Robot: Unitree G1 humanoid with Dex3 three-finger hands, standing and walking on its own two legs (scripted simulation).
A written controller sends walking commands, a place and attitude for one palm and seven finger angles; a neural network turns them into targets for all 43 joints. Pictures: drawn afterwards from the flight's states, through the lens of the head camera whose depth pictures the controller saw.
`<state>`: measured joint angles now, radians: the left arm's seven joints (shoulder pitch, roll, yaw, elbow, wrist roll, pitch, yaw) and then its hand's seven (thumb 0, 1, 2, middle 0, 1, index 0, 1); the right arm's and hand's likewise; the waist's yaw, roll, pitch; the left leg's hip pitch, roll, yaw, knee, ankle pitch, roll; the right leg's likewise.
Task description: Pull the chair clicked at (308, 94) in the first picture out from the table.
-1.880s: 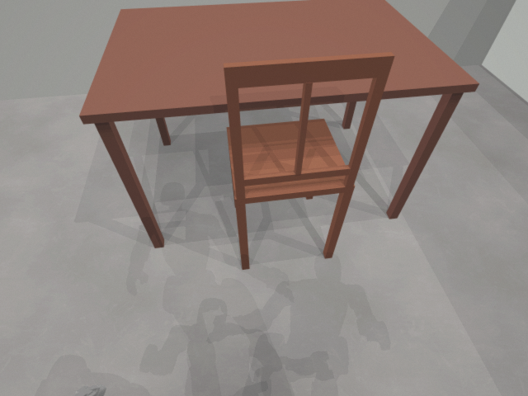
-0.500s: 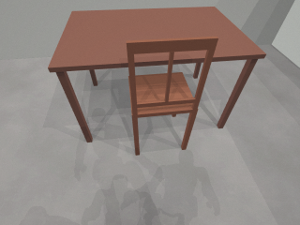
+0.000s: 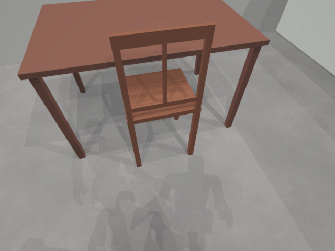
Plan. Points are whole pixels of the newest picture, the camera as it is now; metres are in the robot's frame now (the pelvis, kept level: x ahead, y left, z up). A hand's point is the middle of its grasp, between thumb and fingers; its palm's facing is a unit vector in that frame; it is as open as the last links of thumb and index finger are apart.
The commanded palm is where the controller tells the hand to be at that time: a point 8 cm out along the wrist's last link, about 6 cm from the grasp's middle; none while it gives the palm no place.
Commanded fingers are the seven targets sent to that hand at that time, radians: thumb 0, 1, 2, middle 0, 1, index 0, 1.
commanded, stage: walk to a spot facing it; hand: left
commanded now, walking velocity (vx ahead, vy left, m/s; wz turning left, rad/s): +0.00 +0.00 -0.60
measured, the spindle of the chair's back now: (164, 76) +0.79 +0.08 -0.06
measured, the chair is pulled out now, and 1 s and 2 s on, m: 0.00 0.00 0.00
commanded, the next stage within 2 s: none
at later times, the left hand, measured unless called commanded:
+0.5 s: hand out of the picture +0.07 +0.23 -0.16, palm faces -0.17 -0.95 -0.25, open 7.4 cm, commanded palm none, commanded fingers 0.00 0.90 0.90 -0.20 -0.30 -0.20 -0.30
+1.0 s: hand (123, 244) +0.16 +0.14 -0.15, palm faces -0.55 -0.80 -0.24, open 7.4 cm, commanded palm none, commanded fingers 0.00 0.90 0.90 -0.20 -0.30 -0.20 -0.30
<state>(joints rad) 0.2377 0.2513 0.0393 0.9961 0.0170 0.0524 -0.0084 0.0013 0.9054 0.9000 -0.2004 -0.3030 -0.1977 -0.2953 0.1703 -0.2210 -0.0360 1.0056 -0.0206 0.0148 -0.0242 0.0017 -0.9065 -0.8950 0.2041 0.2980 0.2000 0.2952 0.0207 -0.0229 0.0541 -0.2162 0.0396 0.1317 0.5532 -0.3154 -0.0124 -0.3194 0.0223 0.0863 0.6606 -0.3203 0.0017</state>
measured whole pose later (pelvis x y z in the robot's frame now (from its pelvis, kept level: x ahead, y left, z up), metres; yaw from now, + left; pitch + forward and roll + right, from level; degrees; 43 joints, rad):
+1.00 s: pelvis -0.03 +0.03 +0.00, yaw -34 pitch +0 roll +0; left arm 0.17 0.23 0.05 0.87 0.02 0.05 -0.01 0.00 0.90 0.90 -0.20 -0.30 -0.20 -0.30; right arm 0.24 -0.27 -0.07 0.91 -0.02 0.05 -0.02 0.01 -0.91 -0.90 0.20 0.30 0.20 0.29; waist -0.02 0.00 0.07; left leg -0.41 0.06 0.06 0.85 -0.43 -0.06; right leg -0.32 0.02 0.08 0.56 -0.24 0.00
